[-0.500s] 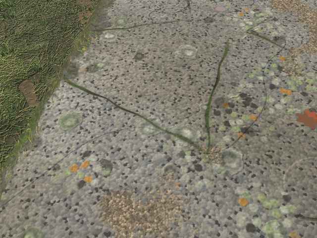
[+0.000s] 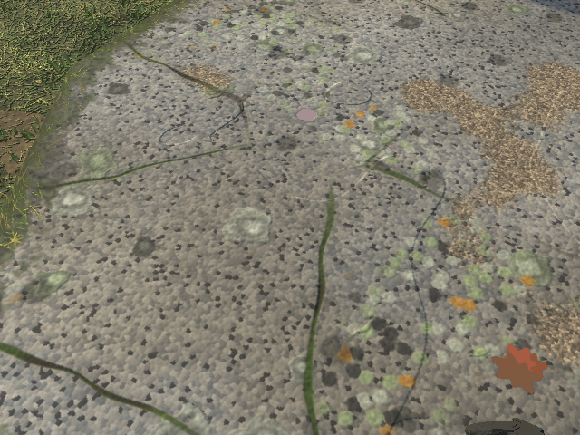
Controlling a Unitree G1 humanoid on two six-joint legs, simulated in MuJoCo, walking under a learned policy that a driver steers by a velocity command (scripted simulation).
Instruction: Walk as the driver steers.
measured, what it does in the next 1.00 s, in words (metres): walks ahead: left foot, then right foot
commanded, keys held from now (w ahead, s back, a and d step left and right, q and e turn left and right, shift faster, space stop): w+e+shift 0.20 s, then e+shift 0.26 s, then shift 0.02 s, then q+shift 0.52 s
